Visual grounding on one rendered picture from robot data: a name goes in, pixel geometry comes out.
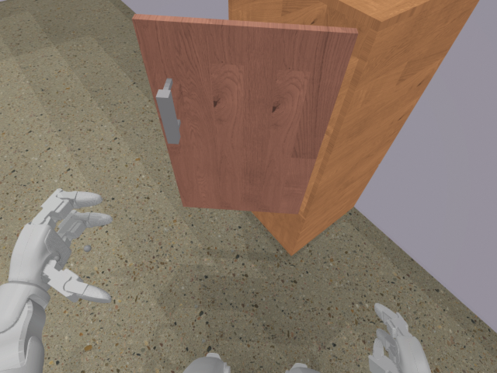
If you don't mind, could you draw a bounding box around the cupboard door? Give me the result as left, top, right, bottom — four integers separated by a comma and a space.
132, 14, 358, 214

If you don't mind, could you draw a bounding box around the left robot forearm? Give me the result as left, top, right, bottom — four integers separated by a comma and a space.
0, 281, 50, 373

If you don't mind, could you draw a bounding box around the right robot shin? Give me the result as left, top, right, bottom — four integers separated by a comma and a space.
291, 363, 308, 369

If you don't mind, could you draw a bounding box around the handle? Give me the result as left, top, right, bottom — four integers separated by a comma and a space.
156, 78, 181, 145

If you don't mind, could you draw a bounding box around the left robot hand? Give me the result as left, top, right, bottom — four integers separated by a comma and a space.
8, 188, 113, 303

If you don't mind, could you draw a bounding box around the right robot hand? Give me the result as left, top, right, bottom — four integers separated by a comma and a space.
368, 303, 431, 373

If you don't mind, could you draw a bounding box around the robot left thigh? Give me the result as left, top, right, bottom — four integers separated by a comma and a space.
183, 357, 231, 373

